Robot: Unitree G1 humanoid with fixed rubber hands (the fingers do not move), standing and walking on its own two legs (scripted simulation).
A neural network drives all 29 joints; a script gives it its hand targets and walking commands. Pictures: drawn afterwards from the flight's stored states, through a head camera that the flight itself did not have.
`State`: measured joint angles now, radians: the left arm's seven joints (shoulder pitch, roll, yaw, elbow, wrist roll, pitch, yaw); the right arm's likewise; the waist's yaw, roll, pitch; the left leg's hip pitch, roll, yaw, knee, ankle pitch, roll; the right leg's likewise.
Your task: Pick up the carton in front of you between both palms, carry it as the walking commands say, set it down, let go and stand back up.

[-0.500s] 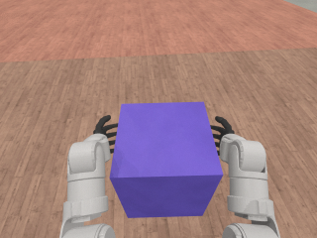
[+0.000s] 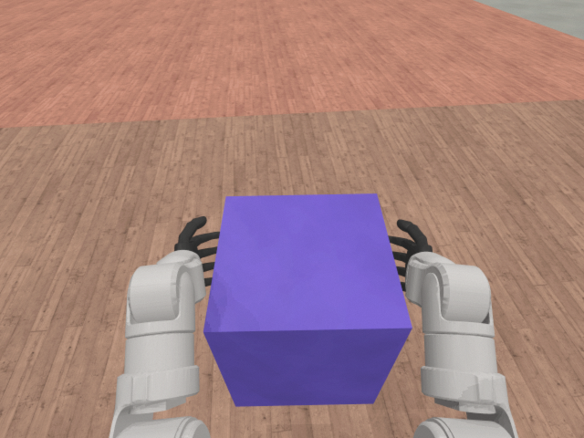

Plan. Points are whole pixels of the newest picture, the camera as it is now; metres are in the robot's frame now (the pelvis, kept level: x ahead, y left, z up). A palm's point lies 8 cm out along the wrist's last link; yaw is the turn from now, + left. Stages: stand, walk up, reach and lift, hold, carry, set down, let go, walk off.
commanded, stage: carry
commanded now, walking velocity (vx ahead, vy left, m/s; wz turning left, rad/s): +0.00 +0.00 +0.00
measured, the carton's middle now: (303, 304) +0.32 +0.00 +0.05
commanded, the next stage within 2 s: none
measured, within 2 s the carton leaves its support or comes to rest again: neither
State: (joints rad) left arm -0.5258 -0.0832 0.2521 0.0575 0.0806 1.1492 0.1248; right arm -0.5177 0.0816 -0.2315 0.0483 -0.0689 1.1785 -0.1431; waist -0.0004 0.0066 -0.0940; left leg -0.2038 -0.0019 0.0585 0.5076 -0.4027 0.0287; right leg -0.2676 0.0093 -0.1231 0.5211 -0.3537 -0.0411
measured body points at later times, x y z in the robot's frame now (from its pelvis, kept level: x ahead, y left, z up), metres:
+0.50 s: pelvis -0.02 +0.00 +0.00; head -0.05 -0.01 +0.45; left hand +0.32 +0.15 +0.12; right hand +0.32 -0.15 +0.12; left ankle -0.02 +0.10 -0.74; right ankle +0.01 -0.08 -0.73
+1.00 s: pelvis -0.03 +0.00 +0.00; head -0.06 -0.01 +0.45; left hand +0.31 +0.15 +0.12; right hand +0.31 -0.15 +0.12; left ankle -0.02 +0.10 -0.74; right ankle +0.01 -0.08 -0.73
